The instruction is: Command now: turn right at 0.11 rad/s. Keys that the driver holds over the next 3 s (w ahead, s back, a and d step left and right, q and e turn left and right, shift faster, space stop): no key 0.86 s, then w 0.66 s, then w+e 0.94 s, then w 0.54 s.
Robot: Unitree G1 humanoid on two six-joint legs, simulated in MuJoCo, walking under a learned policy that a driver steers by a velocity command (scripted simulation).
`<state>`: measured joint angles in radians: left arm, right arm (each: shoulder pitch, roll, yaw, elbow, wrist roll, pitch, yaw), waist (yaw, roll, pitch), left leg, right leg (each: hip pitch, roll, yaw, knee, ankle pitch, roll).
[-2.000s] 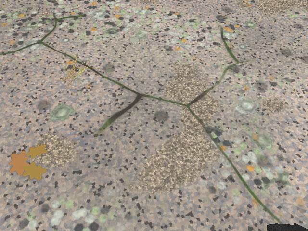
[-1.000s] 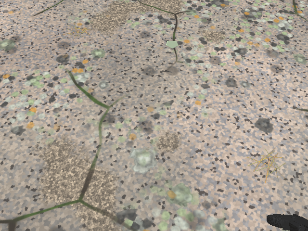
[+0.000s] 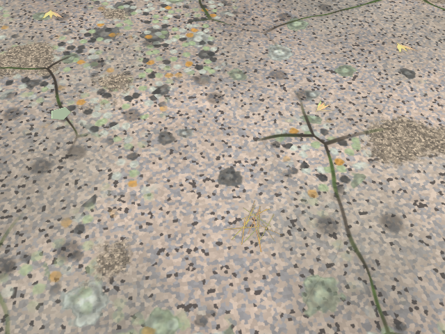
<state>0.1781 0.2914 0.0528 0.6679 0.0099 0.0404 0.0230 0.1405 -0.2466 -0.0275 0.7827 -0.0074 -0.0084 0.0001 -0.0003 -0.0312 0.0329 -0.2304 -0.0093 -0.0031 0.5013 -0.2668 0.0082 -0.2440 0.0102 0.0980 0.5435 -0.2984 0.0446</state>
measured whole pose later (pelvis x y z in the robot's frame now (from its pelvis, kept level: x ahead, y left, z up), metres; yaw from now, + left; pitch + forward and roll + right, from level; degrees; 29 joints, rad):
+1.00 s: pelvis +0.01 -0.01 +0.00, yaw +0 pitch -1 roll +0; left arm 0.27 0.23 0.03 1.02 -0.01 -0.01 0.04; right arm 0.26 -0.24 -0.02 1.04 0.02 -0.02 -0.04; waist -0.01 0.00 0.00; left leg -0.22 0.00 -0.02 0.57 -0.37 0.01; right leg -0.21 0.02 0.08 0.59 -0.42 -0.02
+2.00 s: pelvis +0.48 +0.01 +0.00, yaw -12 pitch +1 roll +3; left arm 0.09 0.23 0.05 0.84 -0.02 -0.06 -0.04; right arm 0.33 -0.25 -0.05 0.98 0.00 -0.08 -0.01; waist -0.06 -0.02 0.02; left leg 0.11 -0.05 0.25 0.18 -0.32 0.03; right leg -0.66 -0.09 -0.01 0.66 0.04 -0.05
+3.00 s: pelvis +1.02 -0.20 +0.00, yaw -34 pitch +3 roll +2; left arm 0.05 0.25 0.03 0.67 -0.02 -0.07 -0.02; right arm 0.40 -0.28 -0.05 0.89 0.02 -0.07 0.01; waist -0.11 -0.03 0.01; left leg 0.00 -0.03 0.03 0.24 -0.28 0.02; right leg -0.59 -0.07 0.03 0.57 -0.02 -0.01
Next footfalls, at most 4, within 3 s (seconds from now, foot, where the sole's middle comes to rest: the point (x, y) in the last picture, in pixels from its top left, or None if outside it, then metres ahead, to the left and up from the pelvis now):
1.52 left None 0.41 0.11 -0.77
2.10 right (269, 273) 0.69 -0.14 -0.77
2.56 left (242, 189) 1.03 -0.06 -0.77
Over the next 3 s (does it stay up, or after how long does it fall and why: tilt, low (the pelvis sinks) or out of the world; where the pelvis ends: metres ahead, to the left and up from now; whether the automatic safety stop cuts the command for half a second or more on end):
stays up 1.02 -0.20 0.00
